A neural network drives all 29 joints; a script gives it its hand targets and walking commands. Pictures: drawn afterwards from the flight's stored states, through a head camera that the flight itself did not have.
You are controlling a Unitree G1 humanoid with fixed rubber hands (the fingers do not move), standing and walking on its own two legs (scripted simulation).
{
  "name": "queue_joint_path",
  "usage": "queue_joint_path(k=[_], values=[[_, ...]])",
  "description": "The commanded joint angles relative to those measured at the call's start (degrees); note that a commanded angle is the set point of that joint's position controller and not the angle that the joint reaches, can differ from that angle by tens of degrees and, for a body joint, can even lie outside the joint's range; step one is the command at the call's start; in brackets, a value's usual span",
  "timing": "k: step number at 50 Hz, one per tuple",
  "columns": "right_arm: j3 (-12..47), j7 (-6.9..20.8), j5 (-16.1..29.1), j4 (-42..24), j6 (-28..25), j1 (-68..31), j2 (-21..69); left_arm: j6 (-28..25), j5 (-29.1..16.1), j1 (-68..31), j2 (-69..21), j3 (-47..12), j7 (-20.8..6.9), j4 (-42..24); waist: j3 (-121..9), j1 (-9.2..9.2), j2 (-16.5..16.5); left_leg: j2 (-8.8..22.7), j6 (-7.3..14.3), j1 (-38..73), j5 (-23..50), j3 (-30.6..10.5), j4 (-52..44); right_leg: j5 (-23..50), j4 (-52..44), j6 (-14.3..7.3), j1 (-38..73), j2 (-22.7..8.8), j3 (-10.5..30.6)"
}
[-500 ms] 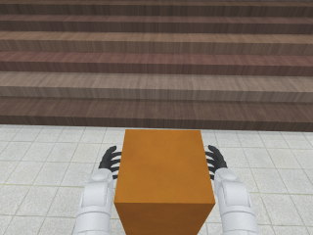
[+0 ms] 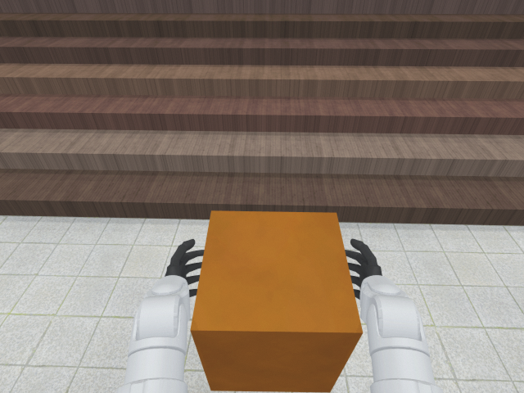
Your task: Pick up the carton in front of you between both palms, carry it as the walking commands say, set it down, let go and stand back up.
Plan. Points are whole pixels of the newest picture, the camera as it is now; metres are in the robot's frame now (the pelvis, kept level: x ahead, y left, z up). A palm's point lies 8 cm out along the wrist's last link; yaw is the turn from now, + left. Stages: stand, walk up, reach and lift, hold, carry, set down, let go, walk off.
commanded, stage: hold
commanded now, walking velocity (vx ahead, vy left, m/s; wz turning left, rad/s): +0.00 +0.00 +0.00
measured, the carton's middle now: (272, 304) +0.30 +0.00 -0.02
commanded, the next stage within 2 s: carry in 0.60 s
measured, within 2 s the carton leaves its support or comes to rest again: neither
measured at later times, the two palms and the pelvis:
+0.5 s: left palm (178, 283) +0.29 +0.15 +0.05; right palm (369, 281) +0.30 -0.15 +0.05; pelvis +0.01 +0.00 +0.00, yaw +0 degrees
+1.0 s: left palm (170, 226) +0.37 +0.17 +0.10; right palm (351, 225) +0.37 -0.13 +0.10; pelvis +0.10 +0.02 +0.00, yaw +0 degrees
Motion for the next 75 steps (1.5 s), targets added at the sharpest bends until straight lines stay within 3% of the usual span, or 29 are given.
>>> queue_joint_path(k=[1, 29, 30, 31, 32, 33, 36, 37, 39, 40, 41, 42, 43, 45, 48, 50, 52, 53, 54, 55, 56, 57, 59, 61, 63, 67, 72, 74, 75], values=[[29.77, 11.53, 11.94, 0.07, -1.20, -27.54, 49.01, -1.40, -11.69, -27.80, -49.76, -29.08, -11.44, -0.05, -10.17, 0.12, -0.12, -3.31, 0.33, -2.10, 0.36, 0.00, -4.34, 0.22, -3.30, -0.30, 2.03, 3.78, -0.35], [31.44, 10.59, 13.01, -3.84, -0.74, -21.57, 48.76, -1.15, -12.49, -22.26, -48.17, -30.87, -11.11, -4.61, -11.98, 0.01, -0.28, -3.93, 0.01, 0.00, 9.44, -0.31, -4.19, 10.04, -3.47, 0.23, 4.85, 3.95, 0.19], [33.46, 10.65, 14.13, -4.20, -0.41, -23.88, 49.08, -0.73, -14.26, -24.71, -49.27, -33.02, -11.21, -5.81, -15.46, 0.12, -0.25, 6.65, 0.90, -7.08, -0.27, -0.05, 0.11, -1.67, 0.56, -0.67, -1.77, -6.70, -1.16], [34.79, 10.56, 14.99, -6.15, -0.05, -25.41, 50.18, -0.40, -15.29, -25.76, -49.63, -34.09, -11.13, -6.79, -14.21, 0.38, -1.27, 4.96, 1.38, -9.72, -19.03, -1.74, -0.89, -20.59, -1.92, -1.29, -5.32, -5.32, 1.04], [35.01, 10.58, 15.56, -5.77, 0.49, -24.65, 49.69, 0.12, -15.22, -25.02, -48.88, -34.19, -10.94, -7.14, -12.41, 0.30, -1.24, 4.72, 1.44, -13.90, -29.45, -2.28, -1.00, -32.21, -3.34, -1.92, -8.13, -6.05, 3.14], [36.12, 10.53, 16.33, -7.61, 0.65, -25.50, 50.30, 0.38, -15.53, -26.22, -49.14, -35.36, -10.68, -9.33, -10.89, 0.35, -1.74, 3.69, 0.75, -17.57, -31.26, -1.16, 0.56, -35.37, -4.00, -2.13, -9.83, -6.13, 4.16], [41.11, 9.69, 19.24, -13.61, 2.40, -24.73, 50.14, 2.38, -18.25, -24.01, -49.70, -40.16, -9.52, -14.17, -16.23, 1.12, -6.73, 1.05, -0.37, -18.83, -10.66, 5.27, 11.35, -24.05, -6.15, -4.71, -4.94, -11.96, 9.92], [42.27, 9.34, 20.08, -15.25, 3.48, -23.94, 49.80, 3.36, -18.64, -22.18, -49.45, -41.03, -9.00, -15.61, -18.04, 1.07, -8.03, 0.66, -0.20, -17.81, -11.05, 6.31, 10.81, -25.08, -6.56, -5.88, -5.42, -13.27, 11.38], [44.50, 8.62, 21.38, -18.67, 5.80, -23.17, 49.54, 5.73, -18.43, -20.74, -48.05, -42.02, -7.88, -19.30, -18.19, 0.43, -6.67, 1.11, 0.85, -10.64, -13.35, 6.55, 3.67, -28.64, -4.23, -5.84, -13.27, -11.77, 8.18], [44.81, 8.05, 21.60, -20.21, 6.96, -22.67, 49.34, 6.93, -19.05, -21.44, -47.63, -42.84, -7.40, -21.77, -17.88, -0.01, -1.53, 4.07, 1.93, -5.41, -16.64, 1.99, -0.79, -26.81, 1.34, -4.16, -19.42, -8.63, 3.21], [44.51, 7.29, 21.36, -21.12, 8.09, -20.61, 48.67, 8.25, -20.15, -22.89, -47.77, -44.23, -7.01, -24.68, -16.31, -0.87, 9.11, 12.67, 5.18, -1.73, -24.94, -11.60, -6.53, -22.34, 13.79, -1.43, -27.89, -4.17, -3.97], [43.58, 6.31, 20.80, -21.61, 9.32, -17.69, 48.11, 9.75, -21.45, -23.07, -47.74, -45.89, -6.55, -26.82, -13.04, -1.51, 16.80, 20.27, 9.45, 2.67, -25.47, -24.04, -11.88, -18.02, 23.01, 0.33, -37.91, -1.60, -9.31], [43.32, 5.27, 20.33, -23.52, 10.59, -16.10, 47.39, 10.94, -22.16, -22.47, -46.80, -46.56, -6.02, -28.20, -10.55, -1.62, 12.96, 22.12, 12.08, 3.70, -18.59, -25.44, -12.48, -17.82, 24.12, -0.10, -41.82, -3.51, -7.95], [43.55, 3.05, 20.47, -28.47, 12.77, -15.11, 45.90, 13.03, -23.69, -20.02, -45.98, -47.08, -4.75, -30.33, -11.72, -1.43, 6.26, 20.83, 12.31, 5.23, -4.44, -20.13, -10.50, -18.98, 22.04, -0.18, -41.40, -4.10, -8.16], [45.94, 0.23, 23.05, -36.23, 15.94, -10.79, 44.99, 16.15, -24.26, -11.82, -45.23, -46.94, -1.46, -35.56, -17.52, -1.47, 8.66, 15.70, 8.51, 6.59, 8.78, -7.41, -6.79, -9.92, 13.97, 0.25, -32.78, -1.12, -12.85], [45.34, -1.47, 23.64, -39.15, 18.25, -5.99, 42.86, 18.28, -23.88, -7.57, -43.64, -46.01, 0.97, -38.73, -18.08, -1.69, 10.61, 14.14, 7.21, 3.35, 9.95, -2.72, -4.88, -6.52, 8.70, 0.45, -26.48, 0.23, -15.65], [44.97, -3.12, 24.45, -42.21, 20.19, -3.71, 41.53, 20.16, -22.92, -2.57, -42.43, -43.83, 3.30, -40.77, -20.24, -0.19, 7.82, 11.37, 4.73, -7.34, 12.58, 4.38, 3.29, 0.15, 0.67, -0.12, -7.60, 1.48, -18.62], [44.64, -3.99, 24.82, -43.66, 21.01, -2.52, 40.51, 20.95, -22.40, -1.15, -41.92, -42.82, 4.43, -42.05, -23.19, 0.22, 4.53, 10.02, 3.03, -15.34, 12.71, 7.28, 9.99, -0.14, 0.39, -1.32, 4.85, -1.44, -15.88], [44.30, -4.82, 25.26, -45.84, 21.88, -3.29, 39.71, 21.54, -21.60, 1.05, -40.64, -41.31, 5.61, -43.09, -24.94, 1.78, -4.14, 6.86, 0.52, -27.35, 2.53, 10.02, 22.90, -11.17, -3.24, -4.63, 14.39, -12.14, -0.60], [44.32, -5.76, 25.81, -47.81, 22.76, -4.97, 38.65, 21.89, -20.98, 1.57, -38.40, -39.69, 6.96, -43.39, -22.78, 2.20, -16.12, 2.33, -0.92, -42.96, -15.67, 11.48, 35.10, -14.29, -8.79, -10.30, 20.20, -26.88, 22.13], [44.34, -6.62, 27.02, -48.46, 23.25, -7.17, 37.29, 22.21, -21.30, -0.52, -37.75, -38.40, 8.14, -44.56, -20.81, 1.98, -11.83, 4.39, 1.12, -47.50, -18.49, 6.68, 43.49, -11.07, -9.42, -14.56, 17.29, -29.56, 26.22], [43.38, -7.39, 27.45, -48.36, 23.42, -7.02, 37.00, 22.49, -21.78, -1.61, -37.93, -37.87, 8.98, -45.89, -19.12, 1.63, -6.65, 7.20, 2.01, -47.95, -16.87, 4.98, 46.79, -9.21, -8.59, -14.51, 12.53, -28.06, 22.97], [41.59, -9.08, 26.76, -45.86, 22.90, -4.95, 37.89, 22.34, -22.24, -3.42, -38.39, -37.57, 10.31, -46.52, -17.07, 0.82, -2.07, 10.32, 1.70, -43.71, -9.78, 4.41, 43.54, -10.66, -11.90, -10.79, 4.00, -23.46, 12.89], [38.75, -10.80, 24.13, -43.13, 22.00, -1.05, 37.51, 21.79, -23.35, -4.39, -37.15, -38.69, 11.07, -47.19, -15.86, 0.80, -4.69, 9.24, 0.57, -40.90, -4.03, 7.59, 36.66, -10.52, -14.65, -8.77, 0.64, -20.13, 4.49], [36.25, -12.54, 21.65, -41.26, 21.21, 1.59, 36.28, 21.36, -24.50, -3.42, -35.64, -39.39, 11.48, -46.36, -13.75, 0.76, -4.79, 8.37, -0.26, -39.15, -0.70, 10.03, 29.43, -6.03, -15.54, -8.07, -0.93, -18.20, -0.98], [35.18, -14.20, 20.26, -40.62, 20.22, 4.52, 35.12, 20.56, -25.08, 0.32, -33.63, -39.13, 11.86, -45.10, -10.93, 1.38, -6.37, 6.04, -0.42, -35.06, 5.43, 14.29, 15.66, 7.03, -13.89, -6.68, -0.31, -15.35, -8.73], [38.89, -12.38, 23.09, -45.40, 19.82, 2.87, 35.16, 19.95, -25.04, 1.81, -34.27, -40.83, 10.68, -47.76, -9.41, 1.18, -10.26, 4.50, 1.51, -27.03, 8.05, 17.69, 9.13, 17.95, -9.08, -5.17, 1.72, -15.36, -12.94], [40.01, -11.36, 23.58, -45.74, 19.93, 5.48, 34.86, 20.15, -24.66, 3.47, -34.19, -42.27, 9.86, -48.96, -15.28, -0.29, -7.63, 0.20, 2.76, -11.57, 2.94, 21.51, 6.51, 29.24, 6.86, -3.17, 0.16, -12.15, -18.23], [40.53, -10.80, 23.59, -45.88, 20.00, 6.66, 34.93, 20.23, -24.22, 4.86, -33.11, -42.62, 9.55, -48.94, -20.07, -1.32, -4.45, 3.30, 3.70, 1.66, -0.90, 17.26, 6.10, 23.81, 18.42, -1.86, -7.77, -10.45, -18.04]])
